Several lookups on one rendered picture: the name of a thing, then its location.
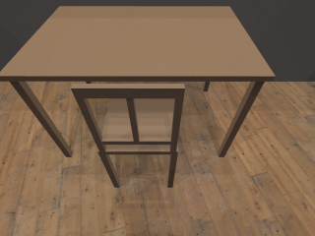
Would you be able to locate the chair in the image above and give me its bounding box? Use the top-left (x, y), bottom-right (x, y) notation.
top-left (71, 84), bottom-right (185, 188)

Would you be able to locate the table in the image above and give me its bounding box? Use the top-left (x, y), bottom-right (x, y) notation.
top-left (0, 6), bottom-right (276, 157)

